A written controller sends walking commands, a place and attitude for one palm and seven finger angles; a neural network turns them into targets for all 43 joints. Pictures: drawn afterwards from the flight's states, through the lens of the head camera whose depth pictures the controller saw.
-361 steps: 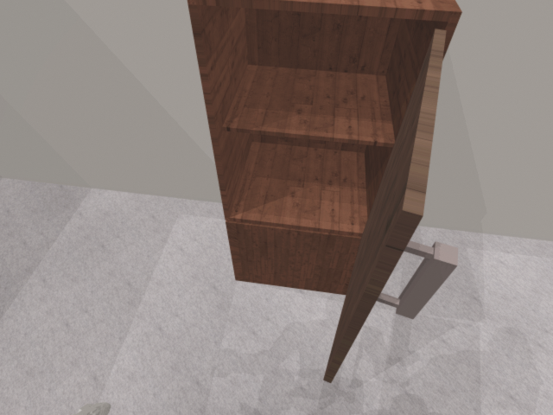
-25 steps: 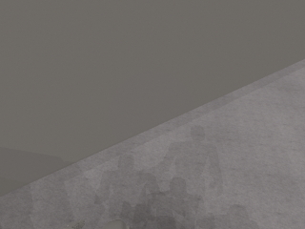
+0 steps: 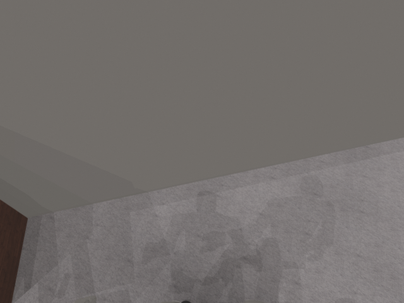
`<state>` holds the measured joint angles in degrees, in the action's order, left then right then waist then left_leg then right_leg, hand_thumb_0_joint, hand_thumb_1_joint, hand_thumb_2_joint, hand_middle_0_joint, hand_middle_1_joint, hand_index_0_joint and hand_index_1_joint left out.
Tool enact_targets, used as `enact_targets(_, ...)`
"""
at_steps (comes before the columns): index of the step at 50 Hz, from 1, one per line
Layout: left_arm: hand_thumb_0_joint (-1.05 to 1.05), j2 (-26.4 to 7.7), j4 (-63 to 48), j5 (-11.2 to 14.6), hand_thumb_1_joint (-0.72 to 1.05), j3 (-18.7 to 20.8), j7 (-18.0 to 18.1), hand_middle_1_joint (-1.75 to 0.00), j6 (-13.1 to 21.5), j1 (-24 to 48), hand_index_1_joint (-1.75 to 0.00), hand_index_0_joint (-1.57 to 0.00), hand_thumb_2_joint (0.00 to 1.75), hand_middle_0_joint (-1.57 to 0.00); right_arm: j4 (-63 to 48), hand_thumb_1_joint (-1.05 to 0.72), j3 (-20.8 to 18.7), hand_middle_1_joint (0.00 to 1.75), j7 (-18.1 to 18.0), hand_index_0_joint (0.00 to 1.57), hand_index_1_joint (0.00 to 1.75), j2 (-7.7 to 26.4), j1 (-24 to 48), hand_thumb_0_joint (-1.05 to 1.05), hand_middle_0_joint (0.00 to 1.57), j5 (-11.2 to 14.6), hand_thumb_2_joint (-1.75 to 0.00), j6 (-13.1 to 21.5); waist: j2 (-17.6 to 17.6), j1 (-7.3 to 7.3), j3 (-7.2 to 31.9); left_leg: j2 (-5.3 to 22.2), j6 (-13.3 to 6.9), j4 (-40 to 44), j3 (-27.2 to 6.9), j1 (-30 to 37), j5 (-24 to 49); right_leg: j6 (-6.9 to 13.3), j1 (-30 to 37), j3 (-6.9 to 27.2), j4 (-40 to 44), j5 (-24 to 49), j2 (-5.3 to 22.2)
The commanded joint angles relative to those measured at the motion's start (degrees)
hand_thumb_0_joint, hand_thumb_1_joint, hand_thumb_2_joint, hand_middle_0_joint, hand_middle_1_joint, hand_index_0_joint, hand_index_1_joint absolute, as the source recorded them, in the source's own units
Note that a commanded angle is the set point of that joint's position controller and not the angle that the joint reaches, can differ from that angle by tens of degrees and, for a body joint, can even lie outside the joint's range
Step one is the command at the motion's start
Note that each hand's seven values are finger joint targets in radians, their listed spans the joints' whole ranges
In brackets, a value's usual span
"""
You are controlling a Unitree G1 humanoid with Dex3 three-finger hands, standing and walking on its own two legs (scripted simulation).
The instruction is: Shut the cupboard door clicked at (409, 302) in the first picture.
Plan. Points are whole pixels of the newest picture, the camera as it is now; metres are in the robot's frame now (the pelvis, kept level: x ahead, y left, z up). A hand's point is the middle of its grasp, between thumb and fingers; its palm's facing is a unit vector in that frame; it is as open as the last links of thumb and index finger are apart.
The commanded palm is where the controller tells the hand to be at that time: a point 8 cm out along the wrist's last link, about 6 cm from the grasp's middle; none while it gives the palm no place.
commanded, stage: turn to face it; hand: left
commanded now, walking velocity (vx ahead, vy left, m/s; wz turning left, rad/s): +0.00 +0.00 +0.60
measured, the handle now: out of the picture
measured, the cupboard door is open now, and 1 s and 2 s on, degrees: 100 100 100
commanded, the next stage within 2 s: none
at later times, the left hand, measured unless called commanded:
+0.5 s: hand out of the picture -0.04 +0.19 -0.17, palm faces +0.36 -0.90 -0.25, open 7.4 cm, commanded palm none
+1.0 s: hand out of the picture -0.03 +0.22 -0.14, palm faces +0.59 -0.75 -0.29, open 7.4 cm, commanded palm none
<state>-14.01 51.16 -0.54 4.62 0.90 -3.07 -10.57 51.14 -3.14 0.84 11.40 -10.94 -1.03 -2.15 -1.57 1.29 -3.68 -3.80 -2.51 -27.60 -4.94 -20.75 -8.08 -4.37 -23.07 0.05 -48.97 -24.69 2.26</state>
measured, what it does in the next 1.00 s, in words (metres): steps on the spot, turning left: right foot, then left foot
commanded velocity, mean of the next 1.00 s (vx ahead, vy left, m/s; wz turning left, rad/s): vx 0.00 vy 0.00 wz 0.60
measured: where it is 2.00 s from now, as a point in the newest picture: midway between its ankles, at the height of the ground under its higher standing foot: outside the picture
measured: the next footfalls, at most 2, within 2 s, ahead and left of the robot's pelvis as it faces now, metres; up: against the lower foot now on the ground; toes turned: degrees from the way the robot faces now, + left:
right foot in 0.08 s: +0.03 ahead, -0.15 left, +0.00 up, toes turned +3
left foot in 0.54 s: -0.04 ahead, +0.11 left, +0.00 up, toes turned +26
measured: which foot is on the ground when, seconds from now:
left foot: down 0.00-0.08, up 0.10-0.52, down 0.54-0.98, up 1.00-1.00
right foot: up 0.00-0.06, down 0.08-0.52, up 0.54-0.98, down 1.00-1.00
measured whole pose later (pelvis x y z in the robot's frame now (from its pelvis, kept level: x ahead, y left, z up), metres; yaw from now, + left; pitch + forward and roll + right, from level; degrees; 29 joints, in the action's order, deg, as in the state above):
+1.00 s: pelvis -0.01 -0.03 -0.01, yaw +37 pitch +1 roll +1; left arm -12.7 47.3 -0.4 3.0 0.6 -0.9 -7.7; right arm 51.3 -4.1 0.8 13.5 -12.2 -0.6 -2.9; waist -2.5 1.7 -3.9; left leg -4.6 0.6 -34.6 -9.7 -19.3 -16.0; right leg -2.8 -17.3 -1.4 -33.0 -16.5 0.9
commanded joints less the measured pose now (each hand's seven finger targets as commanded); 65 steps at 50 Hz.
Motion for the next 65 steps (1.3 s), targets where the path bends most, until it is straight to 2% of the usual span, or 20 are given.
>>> enact_targets(1, 0.0, -4.3, -5.1, 0.4, 0.9, 0.7, 0.8, -0.3, 2.0, -3.6, -0.3, -0.2, 0.9, -0.2, -3.9, -0.9, -4.3, 0.3, -1.0, 0.2, 0.3, 13.0, 0.4, 0.0, 0.2, -0.3, -0.9, 0.2, -6.8, -0.8, 9.4, 13.2, -6.2, 6.4, -20.0, 5.7, 6.7, 1.2, 6.8, -0.5, 12.2, 2.1, -1.9)
enact_targets(3, 0.0, -6.7, -4.1, 0.1, 0.9, 1.5, 1.0, -0.3, 2.4, -9.3, -0.3, -0.2, 0.9, -0.2, -5.0, -0.9, -4.2, 0.3, -0.6, 0.2, 0.3, 10.5, 2.8, 0.0, 0.2, 0.4, -0.9, -0.1, -2.2, -3.95, 9.6, 7.5, -1.0, 1.3, -15.8, -5.6, -5.1, 3.1, 20.7, 1.3, 28.4, 8.3, 1.6)
enact_targets(4, 0.0, -12.2, -4.8, -1.0, 0.9, 2.6, 1.4, -0.3, 3.0, -9.5, -0.3, -0.2, 0.9, -0.2, -5.9, -0.9, -3.8, 0.3, -0.2, 0.2, 0.3, 6.6, 2.0, 0.0, 0.2, 0.9, -0.9, -0.1, 13.5, -4.47, 8.3, -0.1, 3.8, -13.0, -5.5, -17.1, -17.2, 8.6, 25.6, 18.2, 37.7, 0.3, 17.3)
enact_targets(5, 0.0, -14.1, -6.4, -0.9, 0.9, 2.1, 1.4, -0.3, 2.4, -4.6, -0.3, -0.2, 0.9, -0.2, -6.3, -0.9, -4.2, 0.3, -0.3, 0.2, 0.3, 7.5, 1.6, 0.0, 0.2, 0.0, -0.9, 0.0, 17.3, -3.07, 5.2, -1.3, 5.3, -27.1, -0.1, -17.7, -23.4, 13.4, 16.3, 22.4, 38.9, 0.5, 26.8)
enact_targets(8, 0.0, -7.9, -7.7, -0.4, 0.9, 0.8, 1.1, -0.3, 3.3, 3.6, -0.3, -0.2, 0.9, -0.2, -2.9, -0.9, -4.4, 0.3, 0.6, 0.2, 0.3, 8.3, 0.3, 0.0, 0.2, -0.5, -0.9, -1.1, 10.1, 0.97, -0.3, 3.9, 6.0, -42.5, 0.6, -15.0, -14.2, 11.0, 8.1, 8.8, 35.2, 11.3, 17.9)
enact_targets(11, 0.0, -6.8, -6.2, -0.7, 0.9, 0.4, 1.1, -0.3, 4.0, 0.0, -0.3, -0.2, 0.9, -0.2, -2.2, -0.9, -3.7, 0.3, 0.9, 0.2, 0.3, 6.8, 0.2, 0.0, 0.2, -0.2, -0.9, -1.0, 10.6, -0.26, 1.5, 4.8, 7.6, -41.2, 3.7, -15.1, -12.4, 10.4, 14.9, 0.6, 30.4, 29.0, 15.8)
enact_targets(20, 0.0, -10.9, -3.0, -1.4, 0.9, 1.6, 0.8, -0.3, 3.0, -6.9, -0.3, -0.2, 0.9, -0.2, -4.3, -0.9, -1.7, 0.3, 0.9, 0.2, 0.3, 6.2, 8.1, 0.0, 0.2, 0.4, -0.9, -0.4, 14.4, -4.94, 5.2, 4.9, 7.2, -19.0, 9.9, -6.5, -18.3, 11.4, 22.2, -4.5, 24.3, 42.3, 18.8)
enact_targets(24, 0.0, -11.6, -2.4, -0.9, 0.9, 2.0, 0.5, -0.3, 2.4, -5.3, -0.3, -0.2, 0.9, -0.2, -4.2, -0.9, -1.9, 0.3, 0.5, 0.2, 0.3, 8.0, 3.9, 0.0, 0.2, 0.4, -0.9, 0.4, 13.6, -2.58, 7.8, 3.7, 5.4, -1.7, 11.8, 5.0, -9.1, 7.6, 19.7, -9.1, 16.5, 40.3, 18.3)
enact_targets(25, 0.0, -11.0, -2.9, -0.3, 0.9, 2.1, 0.3, -0.3, 2.2, -4.8, -0.3, -0.2, 0.9, -0.2, -3.4, -0.9, -2.6, 0.3, 0.5, 0.2, 0.3, 10.4, 0.1, 0.0, 0.2, 0.2, -0.9, 0.9, 8.0, -0.03, 10.5, 5.4, 4.1, 5.7, 9.4, 14.4, 0.4, 5.0, 13.8, -10.7, 8.1, 35.9, 17.1)
enact_targets(26, 0.0, -7.6, -5.3, 0.2, 0.9, 1.7, -0.2, -0.3, 2.1, -4.1, -0.3, -0.2, 0.9, -0.2, -3.2, -0.9, -4.4, 0.3, 0.1, 0.2, 0.3, 17.8, -3.8, 0.0, 0.2, -0.2, -0.9, 1.5, -9.9, 2.47, 12.9, 20.4, -2.6, 6.8, -10.1, 26.7, 20.0, 0.4, -3.8, -12.3, -5.4, 7.5, 9.4)
enact_targets(27, 0.0, -5.5, -7.9, -0.4, 0.9, 0.3, -0.1, -0.3, 1.8, -0.5, -0.3, -0.2, 0.9, -0.2, -2.1, -0.9, -5.1, 0.3, -0.1, 0.2, 0.3, 21.3, -7.6, 0.0, 0.2, 0.5, -0.9, 1.0, -15.9, 4.04, 12.9, 28.7, -9.4, 5.0, -17.2, 27.1, 39.6, -0.9, -12.0, -7.3, -13.4, -14.9, 6.1)
enact_targets(29, 0.0, -6.1, -7.0, -0.4, 0.9, 0.6, 0.6, -0.3, 1.2, 3.7, -0.3, -0.2, 0.9, -0.2, -2.0, -0.9, -4.2, 0.3, -1.4, 0.2, 0.3, 17.8, -5.0, 0.0, 0.2, 0.2, -0.9, 1.1, -12.2, 3.4, 9.6, 24.0, -9.3, 4.7, -14.0, 20.1, 27.3, -0.6, -13.3, -1.1, -19.0, -8.6, 6.2)
enact_targets(34, 0.0, -6.6, -4.2, -0.5, 0.9, 0.9, -0.4, -0.3, 1.1, -0.6, -0.3, -0.2, 0.9, -0.2, -4.5, -0.9, -2.8, 0.3, -1.4, 0.2, 0.3, 13.9, 2.3, 0.0, 0.2, 0.1, -0.9, 1.5, -6.8, -0.72, 6.4, 15.6, -5.8, 7.1, -7.1, 13.6, 19.2, -1.2, -8.5, -0.9, -15.6, 2.8, 4.4)
enact_targets(42, 0.0, -5.4, -7.5, -0.2, 0.9, 0.4, 0.1, -0.3, 1.5, 4.0, -0.3, -0.2, 0.9, -0.2, -3.9, -0.9, -3.6, 0.3, -1.2, 0.2, 0.3, 14.1, -0.6, 0.0, 0.2, -0.3, -0.9, 0.9, -7.6, 0.91, 5.9, 15.4, -7.6, 6.2, -15.5, 12.5, 14.6, -1.0, -5.5, -0.1, -2.7, 0.3, 1.1)
enact_targets(47, 0.0, -5.5, -6.9, 0.4, 0.9, 0.4, 0.5, -0.3, 2.6, -2.3, -0.3, -0.2, 0.9, -0.2, -4.8, -0.9, -4.0, 0.3, -1.2, 0.2, 0.3, 13.5, 2.0, 0.0, 0.2, 0.0, -0.9, 0.5, -7.2, -2.22, 8.7, 12.0, -5.0, -0.2, -17.5, 6.0, 17.9, 0.2, 10.3, -1.4, 17.6, 8.3, -1.7)
enact_targets(48, 0.0, -7.1, -6.5, 0.2, 0.9, 0.8, 0.7, -0.3, 3.2, -4.9, -0.3, -0.2, 0.9, -0.2, -5.1, -0.9, -3.9, 0.3, -1.0, 0.2, 0.3, 12.0, 1.9, 0.0, 0.2, 0.5, -0.9, 0.6, -3.3, -3.57, 9.4, 9.1, -2.3, -4.1, -16.0, 0.5, 10.2, 0.7, 18.3, 0.5, 26.5, 13.9, 0.9)
enact_targets(49, 0.0, -12.5, -6.4, -0.8, 0.9, 1.9, 1.1, -0.3, 3.9, -5.9, -0.3, -0.2, 0.9, -0.2, -5.6, -0.9, -3.3, 0.3, -0.6, 0.2, 0.3, 8.0, 0.0, 0.0, 0.2, 1.1, -0.9, 0.8, 11.5, -3.79, 10.7, 2.1, 2.6, -15.5, -7.3, -11.1, -8.1, 5.1, 28.1, 14.3, 32.8, 17.6, 15.2)
enact_targets(50, 0.0, -15.3, -7.0, -0.9, 0.9, 2.0, 1.1, -0.3, 3.5, -5.5, -0.3, -0.2, 0.9, -0.2, -6.7, -0.9, -3.5, 0.3, -0.7, 0.2, 0.3, 8.0, -0.3, 0.0, 0.2, 0.5, -0.9, 0.7, 17.1, -3.57, 9.4, -1.4, 5.3, -28.6, -0.1, -14.4, -27.0, 12.3, 23.0, 22.5, 33.0, 22.5, 27.2)
enact_targets(55, 0.0, -7.1, -7.9, -0.6, 0.9, 0.2, 1.1, -0.3, 3.8, 2.5, -0.3, -0.2, 0.9, -0.2, -2.3, -0.9, -3.4, 0.3, 0.7, 0.2, 0.3, 7.8, -0.6, 0.0, 0.2, -0.2, -0.9, -1.0, 9.8, 0.17, 2.0, 4.8, 6.8, -44.2, 1.9, -12.6, -14.1, 11.0, 12.3, 3.5, 30.7, 25.2, 16.4)
enact_targets(65, 0.0, -10.6, -3.5, -1.3, 0.9, 1.2, 0.9, -0.3, 3.2, -6.0, -0.3, -0.2, 0.9, -0.2, -3.6, -0.9, -1.9, 0.3, 1.0, 0.2, 0.3, 6.5, 7.0, 0.0, 0.2, 0.4, -0.9, -1.0, 13.4, -4.25, 4.5, 5.5, 7.2, -23.8, 8.4, -6.6, -18.0, 12.1, 18.8, -3.3, 27.9, 32.6, 19.2)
